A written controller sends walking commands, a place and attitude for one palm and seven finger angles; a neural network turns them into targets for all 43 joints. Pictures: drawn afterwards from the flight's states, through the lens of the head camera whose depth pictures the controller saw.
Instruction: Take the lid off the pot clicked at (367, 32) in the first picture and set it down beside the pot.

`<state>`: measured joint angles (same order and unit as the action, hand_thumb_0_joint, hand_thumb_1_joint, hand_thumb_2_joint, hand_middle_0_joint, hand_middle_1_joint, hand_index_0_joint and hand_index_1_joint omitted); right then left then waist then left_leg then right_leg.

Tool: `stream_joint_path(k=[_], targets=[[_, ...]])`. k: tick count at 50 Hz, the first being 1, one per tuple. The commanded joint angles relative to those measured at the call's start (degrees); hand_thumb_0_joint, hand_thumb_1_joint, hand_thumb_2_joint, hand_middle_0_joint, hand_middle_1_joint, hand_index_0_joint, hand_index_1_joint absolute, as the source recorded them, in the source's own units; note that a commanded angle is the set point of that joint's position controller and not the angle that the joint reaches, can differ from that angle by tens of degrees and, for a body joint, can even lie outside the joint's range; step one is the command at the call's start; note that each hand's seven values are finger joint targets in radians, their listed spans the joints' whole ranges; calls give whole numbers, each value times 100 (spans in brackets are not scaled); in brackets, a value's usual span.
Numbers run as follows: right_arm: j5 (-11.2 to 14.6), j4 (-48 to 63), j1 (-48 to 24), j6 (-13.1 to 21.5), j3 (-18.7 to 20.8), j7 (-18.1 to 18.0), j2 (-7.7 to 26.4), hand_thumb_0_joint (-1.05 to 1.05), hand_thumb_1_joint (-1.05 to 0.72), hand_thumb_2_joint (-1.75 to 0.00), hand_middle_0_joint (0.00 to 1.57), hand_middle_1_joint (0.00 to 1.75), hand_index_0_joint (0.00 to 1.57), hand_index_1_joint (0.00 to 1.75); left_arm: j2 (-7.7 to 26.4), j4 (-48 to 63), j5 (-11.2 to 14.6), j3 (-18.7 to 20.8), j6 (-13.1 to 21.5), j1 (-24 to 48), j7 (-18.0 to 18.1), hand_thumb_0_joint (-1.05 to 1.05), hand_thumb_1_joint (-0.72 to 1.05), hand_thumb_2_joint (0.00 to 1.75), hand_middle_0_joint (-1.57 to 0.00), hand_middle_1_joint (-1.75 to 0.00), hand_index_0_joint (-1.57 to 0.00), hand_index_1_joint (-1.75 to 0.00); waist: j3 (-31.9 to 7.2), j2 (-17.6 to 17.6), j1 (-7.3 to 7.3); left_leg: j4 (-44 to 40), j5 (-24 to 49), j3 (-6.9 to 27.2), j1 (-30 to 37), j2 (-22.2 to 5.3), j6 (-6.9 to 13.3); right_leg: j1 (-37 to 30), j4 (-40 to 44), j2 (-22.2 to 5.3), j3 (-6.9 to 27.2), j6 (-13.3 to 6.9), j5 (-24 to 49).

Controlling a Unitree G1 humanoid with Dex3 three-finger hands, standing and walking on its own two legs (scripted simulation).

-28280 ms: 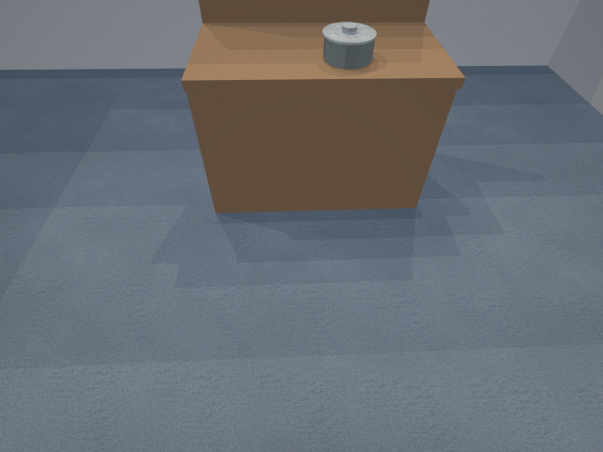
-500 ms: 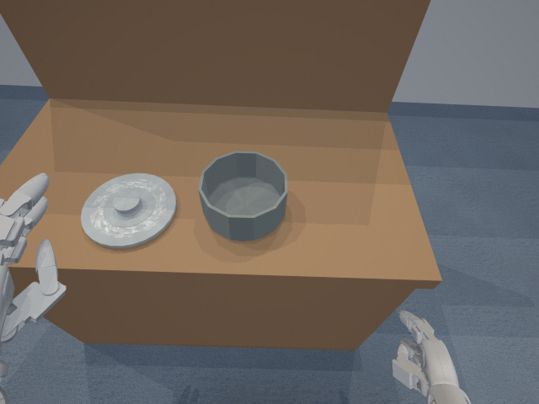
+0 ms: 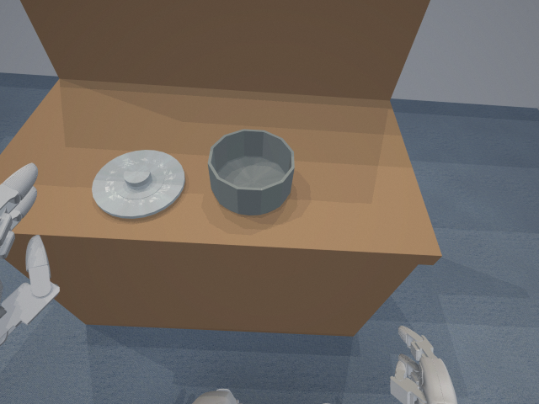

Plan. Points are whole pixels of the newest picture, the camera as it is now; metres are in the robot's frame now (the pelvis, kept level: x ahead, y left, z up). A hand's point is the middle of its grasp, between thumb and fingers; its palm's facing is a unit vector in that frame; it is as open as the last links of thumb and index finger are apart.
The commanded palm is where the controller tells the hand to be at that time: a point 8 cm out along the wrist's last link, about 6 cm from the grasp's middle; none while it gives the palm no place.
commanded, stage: step back with the hand held close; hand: left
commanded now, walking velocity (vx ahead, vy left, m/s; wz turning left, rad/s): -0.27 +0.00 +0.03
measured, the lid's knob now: (137, 175) +0.54 +0.31 -0.06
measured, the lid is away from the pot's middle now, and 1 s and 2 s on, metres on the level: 0.24 0.24 0.24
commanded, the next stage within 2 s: stop stepping back and stand still in 0.88 s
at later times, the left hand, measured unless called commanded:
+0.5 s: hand (37, 345) +0.14 +0.21 +0.18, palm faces +0.31 -0.84 -0.44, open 7.4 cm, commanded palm +0.07 +0.27 +0.19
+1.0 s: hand out of the picture +0.08 +0.22 +0.16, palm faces +0.27 -0.87 -0.40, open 7.4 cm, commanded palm +0.00 +0.28 +0.19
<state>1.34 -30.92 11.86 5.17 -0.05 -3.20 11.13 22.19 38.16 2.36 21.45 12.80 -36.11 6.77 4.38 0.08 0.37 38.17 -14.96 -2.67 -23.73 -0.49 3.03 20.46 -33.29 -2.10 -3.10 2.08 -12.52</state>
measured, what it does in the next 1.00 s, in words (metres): walks backwards: right foot, then left foot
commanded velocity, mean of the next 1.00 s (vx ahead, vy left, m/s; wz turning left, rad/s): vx -0.38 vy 0.00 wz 0.02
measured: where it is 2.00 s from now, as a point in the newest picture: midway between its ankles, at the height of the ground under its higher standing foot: outside the picture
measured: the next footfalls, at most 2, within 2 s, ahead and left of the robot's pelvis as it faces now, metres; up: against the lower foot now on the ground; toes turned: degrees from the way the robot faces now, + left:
right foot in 0.72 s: -0.05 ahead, -0.17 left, +0.00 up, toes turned -4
left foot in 0.96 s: -0.08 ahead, +0.10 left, +0.00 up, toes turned +0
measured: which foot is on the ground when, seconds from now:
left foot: down 0.00-0.76, up 0.78-0.94, down 0.96-1.00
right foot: down 0.00-0.52, up 0.54-0.70, down 0.72-0.96, up 0.98-1.00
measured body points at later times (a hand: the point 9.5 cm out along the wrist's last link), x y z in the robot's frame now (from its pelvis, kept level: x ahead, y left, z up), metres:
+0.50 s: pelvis -0.05 -0.01 +0.00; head -0.02 +0.02 +0.44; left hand +0.12 +0.26 +0.20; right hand +0.12 -0.26 -0.07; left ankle +0.06 +0.08 -0.72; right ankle +0.03 -0.15 -0.72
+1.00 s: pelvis -0.14 +0.00 -0.01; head -0.10 +0.05 +0.43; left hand +0.06 +0.27 +0.18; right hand +0.02 -0.25 -0.07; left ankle -0.12 +0.10 -0.73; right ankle -0.10 -0.16 -0.71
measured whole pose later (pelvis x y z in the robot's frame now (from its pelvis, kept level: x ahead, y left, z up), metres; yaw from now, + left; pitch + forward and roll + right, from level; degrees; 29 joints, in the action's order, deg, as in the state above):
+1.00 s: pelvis -0.14 +0.00 -0.01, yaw -2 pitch +0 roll +0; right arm 1.4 -34.1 10.0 6.9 2.0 -1.1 9.6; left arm 25.7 36.3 2.2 23.8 17.0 -29.7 6.3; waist 4.3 7.8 2.4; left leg 42.2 -19.7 -2.3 -21.2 1.0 1.3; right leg 27.6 -49.2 -4.2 1.7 2.4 -21.2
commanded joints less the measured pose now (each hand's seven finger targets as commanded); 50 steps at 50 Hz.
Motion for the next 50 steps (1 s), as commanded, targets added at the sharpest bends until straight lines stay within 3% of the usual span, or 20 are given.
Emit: stream_joint_path(k=[1, 3, 9, 14, 18, 21, 24, 26, 27, 32, 35, 37, 38, 39, 42, 45, 47, 48, 49, 50], targets=[[37, 1026, -558, 388, 358, -122, 828, 0, -90, -90, 20, 30, 20, 30, 1123, 1235, -13, 982, 447, -86, 235, 0, 90, 90, -20, -30, -20, -30, -897, -714, 34, -1844, -1590, 1269, -450, -1003, 136, -885, 130, -291, 345, -217, -305], [31, 1077, -603, 439, 350, -133, 833, 0, -90, -90, 20, 30, 20, 30, 995, 1143, -77, 977, 471, -40, 227, 0, 90, 90, -20, -30, -20, -30, -736, -1274, -9, -2284, -1950, 1461, -1299, -1364, 284, -1468, -666, -57, 107, -107, -373], [-5, 870, -383, 508, 384, -55, 864, 0, -90, -90, 20, 30, 20, 30, 885, 1075, 34, 763, 534, 40, 112, 0, 90, 90, -20, -30, -20, -30, -941, -563, 11, -1508, -74, 1186, -280, -1254, 140, -976, -134, -174, 154, -153, 81], [22, 963, -433, 458, 393, -21, 842, 0, -90, -90, 20, 30, 20, 30, 992, 1198, 7, 855, 559, 23, 129, 0, 90, 90, -20, -30, -20, -30, -848, -618, 18, -1429, -1845, 1017, -1055, -1092, 149, -1122, -188, -280, 359, -249, -150], [-57, 808, -234, 408, 444, -12, 740, 0, -90, -90, 20, 30, 20, 30, 1124, 1226, 64, 860, 614, 150, 212, 0, 90, 90, -20, -30, -20, -30, -758, 480, 148, 171, -1665, 641, -74, -308, -154, 390, 1317, -1259, 1634, -840, -715], [-106, 638, -246, 312, 449, 28, 657, 0, -90, -90, 20, 30, 20, 30, 1178, 1116, 32, 937, 619, 112, 288, 0, 90, 90, -20, -30, -20, -30, -1122, 659, 204, 440, -851, 695, 404, -218, -171, 254, 1211, -1482, 1486, -930, 364], [-37, 805, -390, 291, 454, 17, 782, 0, -90, -90, 20, 30, 20, 30, 1072, 1159, 76, 838, 669, 79, 252, 0, 90, 90, -20, -30, -20, -30, -809, 63, 197, -739, -1579, 1328, -57, -688, 44, 306, 517, -805, 795, -585, -589], [-27, 912, -584, 402, 401, -35, 858, 0, -90, -90, 20, 30, 20, 30, 1197, 1242, 14, 1012, 688, 98, 300, 0, 90, 90, -20, -30, -20, -30, -669, -1510, 163, -2288, -2421, 2068, -1091, -1538, 344, -319, -1188, 14, 163, -266, -1295], [-51, 912, -574, 487, 376, -41, 738, 0, -90, -90, 20, 30, 20, 30, 1116, 1296, 6, 990, 670, 181, 298, 0, 90, 90, -20, -30, -20, -30, -763, -1765, 159, -2639, -2206, 2181, -1390, -1854, 440, -560, -2071, 233, 241, -193, -1623], [-58, 650, -245, 727, 510, 144, 801, 0, -90, -90, 20, 30, 20, 30, 989, 1356, 167, 934, 612, 238, 195, 0, 90, 90, -20, -30, -20, -30, -975, -1254, 67, -1912, -868, 1455, -29, -1703, 340, -84, -1220, 198, 356, -153, -1780], [-51, 645, -324, 731, 414, 182, 767, 0, -90, -90, 20, 30, 20, 30, 1102, 1258, 115, 881, 609, 342, 71, 0, 90, 90, -20, -30, -20, -30, -1154, -906, 7, -849, -1328, 993, -119, -1169, -41, -920, 424, 23, 41, -271, -349], [33, 681, -260, 708, 457, 158, 711, 0, -90, -90, 20, 30, 20, 30, 1185, 1138, 116, 850, 642, 438, -10, 0, 90, 90, -20, -30, -20, -30, -991, 498, 80, 724, -2176, 232, -51, -329, -383, 36, 1111, -638, 324, -651, -852], [88, 668, -219, 646, 585, 149, 715, 0, -90, -90, 20, 30, 20, 30, 1218, 941, 118, 844, 623, 308, -33, 0, 90, 90, -20, -30, -20, -30, -856, 1530, 148, 2614, -1549, 88, 386, 225, -533, 1230, 1753, -1549, 1699, -1117, -1486], [76, 562, -383, 560, 603, 181, 662, 0, -90, -90, 20, 30, 20, 30, 1255, 830, 77, 870, 544, 352, -14, 0, 90, 90, -20, -30, -20, -30, -815, 1831, 157, 3973, -1377, 333, 232, 216, -493, 1407, 1731, -2068, 2087, -1421, -267], [8, 649, -705, 263, 294, 149, 315, 0, -90, -90, 20, 30, 20, 30, 1176, 754, 84, 973, 536, 373, 5, 0, 90, 90, -20, -30, -20, -30, -547, 687, 209, 3412, -1467, 717, -373, -96, -495, 594, 717, -1515, 1232, -1128, 1956], [56, 625, -623, 316, 263, 88, 483, 0, -90, -90, 20, 30, 20, 30, 1124, 928, 101, 963, 729, 416, 135, 0, 90, 90, -20, -30, -20, -30, -695, 785, 236, 373, -1372, 410, -204, -75, -400, -406, -262, -1268, 895, -802, 3309], [74, 655, -538, 421, 392, 71, 596, 0, -90, -90, 20, 30, 20, 30, 1132, 1332, 173, 1006, 813, 372, 161, 0, 90, 90, -20, -30, -20, -30, -827, -41, 258, -1923, 971, 325, 729, -549, -188, -301, -1263, -628, 415, -366, 2150], [54, 703, -456, 572, 531, 122, 701, 0, -90, -90, 20, 30, 20, 30, 1223, 1700, 225, 1046, 917, 670, 158, 0, 90, 90, -20, -30, -20, -30, -846, -1022, 258, -2143, 3286, 1046, 1609, -1461, 154, 746, -2085, 24, 269, -154, -224], [-218, -643, 195, 455, 813, 389, 1563, 0, -90, -90, 20, 30, 20, 30, -968, -3150, -453, -1575, -705, 1937, -421, 0, 90, 90, -20, -30, -20, -30, -279, -1507, 966, -905, 6302, 1471, 1077, -1591, 127, 1717, -3686, -30, 764, 90, -1722], [-8, 1064, -758, 642, 555, 389, 531, 0, -90, -90, 20, 30, 20, 30, 1820, 3536, 279, 1224, 501, 2078, -88, 0, 90, 90, -20, -30, -20, -30, -1659, -1639, 24, -1422, 3480, 1977, 1213, -2176, 468, 632, -3608, 212, 1114, 136, -2302]])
